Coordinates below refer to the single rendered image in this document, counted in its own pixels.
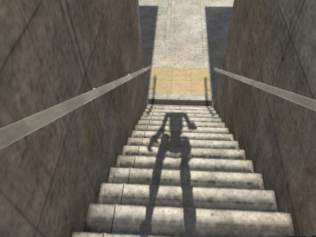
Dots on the stairs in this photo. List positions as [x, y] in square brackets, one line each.
[182, 174]

